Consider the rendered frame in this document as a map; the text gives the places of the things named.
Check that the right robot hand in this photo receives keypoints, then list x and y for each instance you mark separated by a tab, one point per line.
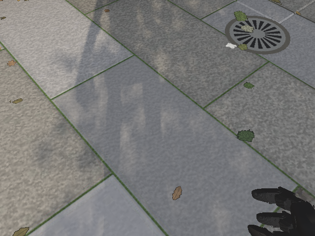
299	222

